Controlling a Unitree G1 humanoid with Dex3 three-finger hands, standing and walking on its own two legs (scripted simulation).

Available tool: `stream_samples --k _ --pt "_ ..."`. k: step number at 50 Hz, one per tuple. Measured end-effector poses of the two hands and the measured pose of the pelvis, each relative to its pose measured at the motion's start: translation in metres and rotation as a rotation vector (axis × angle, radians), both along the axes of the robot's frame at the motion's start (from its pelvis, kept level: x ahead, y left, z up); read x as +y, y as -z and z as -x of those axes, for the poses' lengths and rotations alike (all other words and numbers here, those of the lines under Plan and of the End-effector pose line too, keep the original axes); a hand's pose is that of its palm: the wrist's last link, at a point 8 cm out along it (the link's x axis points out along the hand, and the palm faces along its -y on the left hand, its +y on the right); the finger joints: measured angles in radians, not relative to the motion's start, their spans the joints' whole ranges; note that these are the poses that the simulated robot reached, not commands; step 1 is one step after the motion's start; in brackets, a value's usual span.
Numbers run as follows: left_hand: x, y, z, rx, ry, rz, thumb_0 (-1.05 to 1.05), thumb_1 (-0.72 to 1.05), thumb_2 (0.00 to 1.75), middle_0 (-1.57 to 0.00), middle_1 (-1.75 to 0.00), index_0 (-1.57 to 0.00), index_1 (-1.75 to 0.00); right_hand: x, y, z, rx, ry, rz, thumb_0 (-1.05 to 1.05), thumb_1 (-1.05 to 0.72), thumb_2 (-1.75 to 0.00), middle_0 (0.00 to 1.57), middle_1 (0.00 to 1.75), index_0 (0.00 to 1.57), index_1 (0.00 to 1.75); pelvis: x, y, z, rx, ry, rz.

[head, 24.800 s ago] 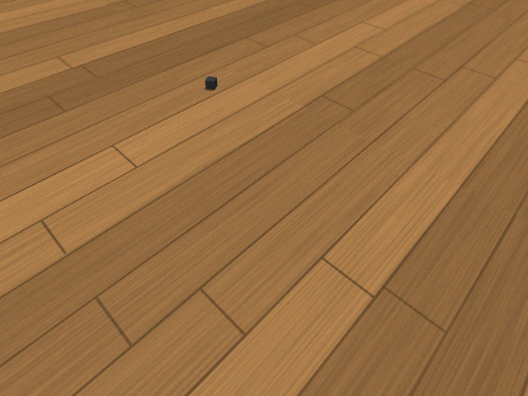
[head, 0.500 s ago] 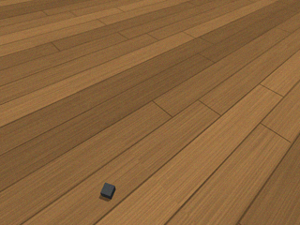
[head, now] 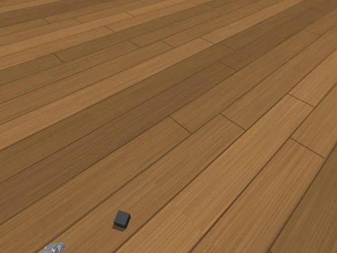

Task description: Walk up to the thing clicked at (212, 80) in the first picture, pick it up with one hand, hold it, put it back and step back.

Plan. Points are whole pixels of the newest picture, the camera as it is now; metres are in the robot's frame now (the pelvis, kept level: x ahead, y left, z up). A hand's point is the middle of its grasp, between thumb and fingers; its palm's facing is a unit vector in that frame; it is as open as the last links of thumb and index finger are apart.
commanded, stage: walk up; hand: left
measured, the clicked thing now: (122, 219) +0.45 +0.23 -0.74
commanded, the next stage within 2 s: none
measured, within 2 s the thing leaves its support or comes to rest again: neither
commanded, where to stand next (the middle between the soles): +0.07 -0.01 m, yaw +0 degrees
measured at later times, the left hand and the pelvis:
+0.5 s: hand out of the picture +0.11 +0.24 -0.13, palm faces +0.01 -0.89 -0.45, open 7.4 cm; pelvis +0.06 -0.03 +0.00, yaw +0 degrees
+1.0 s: hand out of the picture +0.11 +0.29 -0.17, palm faces -0.06 -0.94 -0.34, open 7.4 cm; pelvis +0.03 +0.03 -0.01, yaw -2 degrees
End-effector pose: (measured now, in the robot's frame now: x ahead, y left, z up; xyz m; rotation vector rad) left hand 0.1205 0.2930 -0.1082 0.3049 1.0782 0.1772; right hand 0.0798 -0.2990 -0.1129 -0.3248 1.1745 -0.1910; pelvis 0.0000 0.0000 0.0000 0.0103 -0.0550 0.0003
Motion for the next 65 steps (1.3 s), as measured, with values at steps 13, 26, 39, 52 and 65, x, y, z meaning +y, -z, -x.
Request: stream_samples --k 13,26,39,52,65 --pt "0.001 -0.002 0.028 0.153 -0.013 -0.078 0.01 0.9 0.9 -0.2 -0.3 -0.2 -0.3 -0.054 0.01 0.018 0.084 0.05 0.012 0.0 -0.9 -0.9 0.2 0.3 0.21 0.3 -0.03 0.006 -0.038 -0.009 0.022 0.0" --pt "-0.009 -0.015 0.013 0.144 -0.077 -0.135 0.01 0.9 0.89 -0.2 -0.3 -0.21 -0.3 -0.046 0.024 -0.048 0.106 0.009 -0.01 0.0 -0.91 -0.9 0.2 0.3 0.2 0.3 -0.027 0.004 -0.063 0.0 0.003 0.011" --pt "0.035 0.03 -0.05 0.018 -0.047 -0.051 0.01 0.9 0.9 -0.2 -0.3 -0.21 -0.3 0.015 0.017 -0.053 0.073 -0.046 0.055 0.0 -0.91 -0.9 0.2 0.3 0.2 0.3 0.021 0.024 -0.039 0.006 -0.038 0.017" --pt "0.046 0.024 0.025 0.177 0.015 -0.031 0.01 0.9 0.89 -0.2 -0.3 -0.21 -0.3 0.008 -0.023 -0.026 -0.105 0.001 0.083 0.0 -0.9 -0.9 0.21 0.3 0.21 0.3 0.025 0.009 -0.029 0.012 0.052 0.017" --pt "0.005 -0.007 0.048 0.144 0.008 -0.111 0.01 0.9 0.9 -0.2 -0.3 -0.2 -0.3 -0.057 0.01 0.037 0.045 0.1 0.044 0.0 -0.91 -0.9 0.2 0.3 0.2 0.3 -0.023 0.009 -0.02 -0.007 0.065 0.007"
